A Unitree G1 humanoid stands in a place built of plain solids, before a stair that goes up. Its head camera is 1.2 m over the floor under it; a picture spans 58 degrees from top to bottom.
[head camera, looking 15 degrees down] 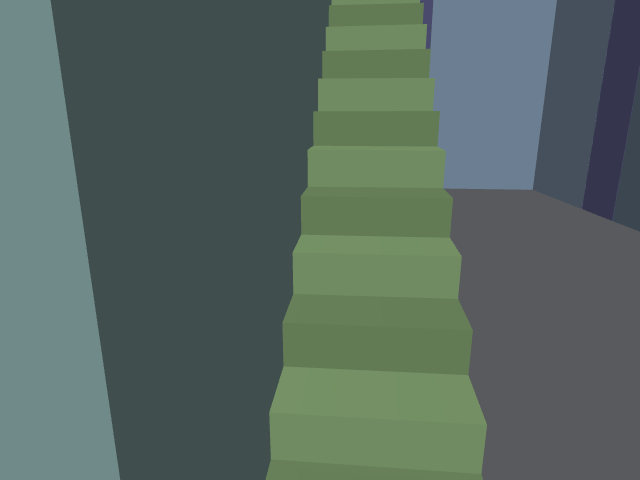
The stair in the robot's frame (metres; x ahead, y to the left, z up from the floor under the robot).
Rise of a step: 0.18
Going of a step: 0.24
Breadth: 0.74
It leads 6 degrees to the right of straight ahead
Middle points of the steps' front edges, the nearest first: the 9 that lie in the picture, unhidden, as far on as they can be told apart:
1.10 -0.11 0.36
1.34 -0.14 0.54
1.57 -0.16 0.72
1.81 -0.19 0.90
2.05 -0.21 1.08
2.29 -0.23 1.26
2.53 -0.26 1.44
2.76 -0.28 1.62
3.00 -0.30 1.80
